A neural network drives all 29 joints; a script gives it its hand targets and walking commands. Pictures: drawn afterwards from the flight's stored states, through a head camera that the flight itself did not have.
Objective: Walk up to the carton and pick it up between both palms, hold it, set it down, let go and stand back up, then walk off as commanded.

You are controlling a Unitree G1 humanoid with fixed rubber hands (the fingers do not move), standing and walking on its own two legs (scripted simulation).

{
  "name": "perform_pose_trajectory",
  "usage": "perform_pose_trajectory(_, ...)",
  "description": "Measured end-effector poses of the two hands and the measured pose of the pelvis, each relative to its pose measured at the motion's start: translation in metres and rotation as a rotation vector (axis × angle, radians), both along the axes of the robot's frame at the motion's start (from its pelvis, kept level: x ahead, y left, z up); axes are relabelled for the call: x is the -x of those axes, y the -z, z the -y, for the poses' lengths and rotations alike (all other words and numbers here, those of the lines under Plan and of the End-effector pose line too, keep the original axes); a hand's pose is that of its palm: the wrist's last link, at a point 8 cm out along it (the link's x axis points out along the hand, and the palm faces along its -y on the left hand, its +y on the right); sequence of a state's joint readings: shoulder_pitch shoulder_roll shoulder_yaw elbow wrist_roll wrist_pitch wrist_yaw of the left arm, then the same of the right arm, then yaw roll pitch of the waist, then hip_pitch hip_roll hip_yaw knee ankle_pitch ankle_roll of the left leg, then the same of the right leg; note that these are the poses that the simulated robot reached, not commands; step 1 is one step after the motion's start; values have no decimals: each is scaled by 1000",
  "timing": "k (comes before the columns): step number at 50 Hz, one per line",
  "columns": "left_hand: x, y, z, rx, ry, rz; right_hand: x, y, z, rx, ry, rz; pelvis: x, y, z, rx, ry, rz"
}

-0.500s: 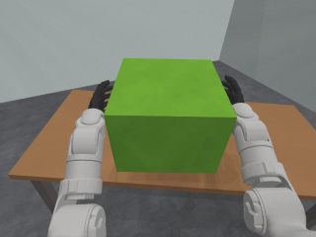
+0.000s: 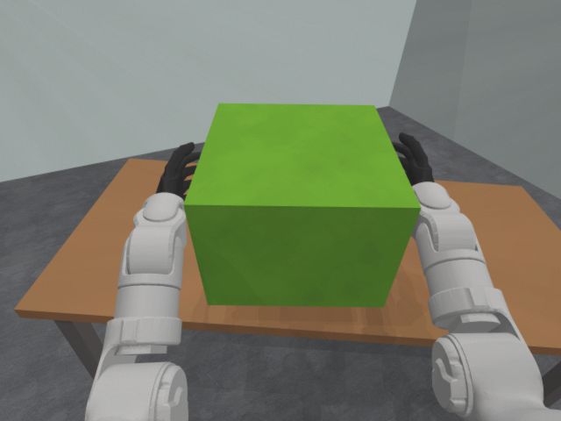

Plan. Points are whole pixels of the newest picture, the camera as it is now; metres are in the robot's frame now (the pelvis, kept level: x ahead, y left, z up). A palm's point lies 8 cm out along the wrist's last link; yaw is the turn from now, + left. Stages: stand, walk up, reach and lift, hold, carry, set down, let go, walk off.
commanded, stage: hold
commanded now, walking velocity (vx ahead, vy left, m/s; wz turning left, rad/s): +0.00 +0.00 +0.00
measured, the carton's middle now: (296, 199) +0.39 -0.01 +0.16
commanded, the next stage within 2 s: none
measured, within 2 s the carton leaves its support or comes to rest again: neither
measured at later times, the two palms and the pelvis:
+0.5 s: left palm (172, 197) +0.35 +0.16 +0.19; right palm (416, 186) +0.37 -0.18 +0.21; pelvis +0.00 +0.00 +0.00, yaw +0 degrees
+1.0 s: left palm (172, 197) +0.35 +0.16 +0.19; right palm (417, 186) +0.37 -0.18 +0.21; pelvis +0.00 +0.00 +0.00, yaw +0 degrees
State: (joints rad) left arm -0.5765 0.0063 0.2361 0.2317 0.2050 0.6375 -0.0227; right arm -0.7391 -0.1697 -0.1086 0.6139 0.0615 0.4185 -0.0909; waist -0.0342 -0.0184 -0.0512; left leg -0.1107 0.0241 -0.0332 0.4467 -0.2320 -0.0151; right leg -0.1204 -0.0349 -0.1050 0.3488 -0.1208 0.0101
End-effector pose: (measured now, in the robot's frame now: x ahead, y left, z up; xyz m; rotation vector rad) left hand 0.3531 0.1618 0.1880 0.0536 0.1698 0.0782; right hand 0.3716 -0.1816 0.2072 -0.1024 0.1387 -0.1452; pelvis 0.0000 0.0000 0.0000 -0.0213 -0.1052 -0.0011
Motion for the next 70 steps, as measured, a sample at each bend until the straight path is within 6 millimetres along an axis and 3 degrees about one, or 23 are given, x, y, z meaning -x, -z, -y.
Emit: perform_pose_trajectory(70, 1, 0, 0, -5, 2, -1, 1, -1, 0, -1, 0, 10, 0, 0, 0, 0, -1, 5)
